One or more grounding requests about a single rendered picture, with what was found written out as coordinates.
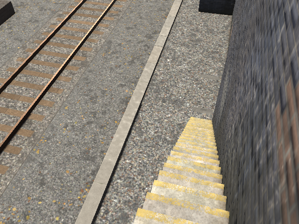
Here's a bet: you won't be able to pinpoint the stairs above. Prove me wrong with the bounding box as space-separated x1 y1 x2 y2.
133 117 230 224

